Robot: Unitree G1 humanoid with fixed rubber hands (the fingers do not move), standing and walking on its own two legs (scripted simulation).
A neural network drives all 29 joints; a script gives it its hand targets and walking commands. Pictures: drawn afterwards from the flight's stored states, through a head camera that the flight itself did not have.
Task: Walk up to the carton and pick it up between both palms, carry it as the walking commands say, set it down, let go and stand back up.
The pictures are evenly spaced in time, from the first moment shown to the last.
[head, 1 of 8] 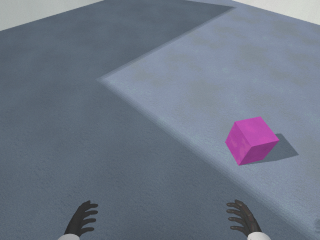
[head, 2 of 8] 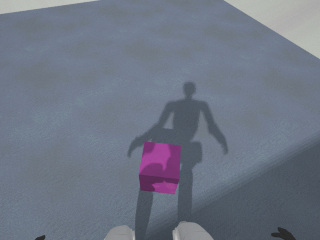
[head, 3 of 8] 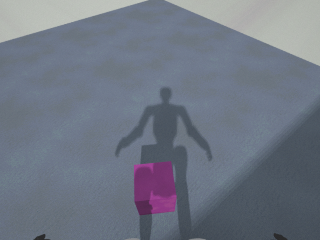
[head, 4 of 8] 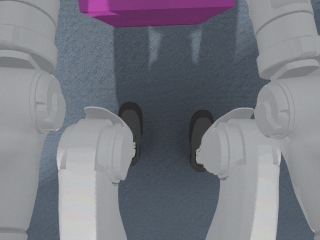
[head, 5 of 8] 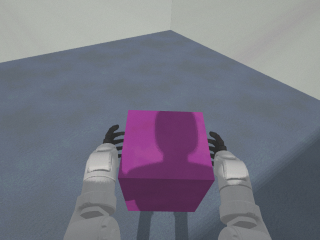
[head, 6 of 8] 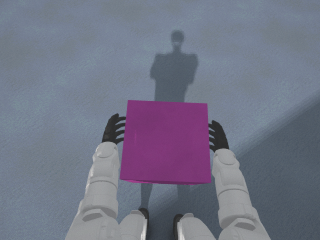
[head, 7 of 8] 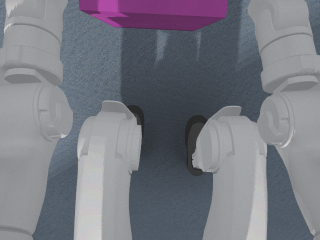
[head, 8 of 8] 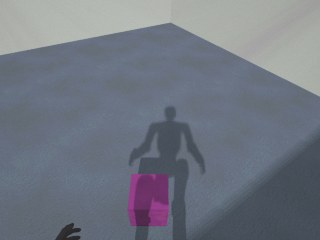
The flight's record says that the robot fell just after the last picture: no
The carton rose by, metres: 0.72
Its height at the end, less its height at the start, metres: +0.00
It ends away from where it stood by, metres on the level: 0.03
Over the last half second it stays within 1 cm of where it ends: yes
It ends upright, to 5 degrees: yes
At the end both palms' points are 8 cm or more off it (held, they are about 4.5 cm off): yes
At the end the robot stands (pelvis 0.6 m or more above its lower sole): yes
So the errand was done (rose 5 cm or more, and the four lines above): yes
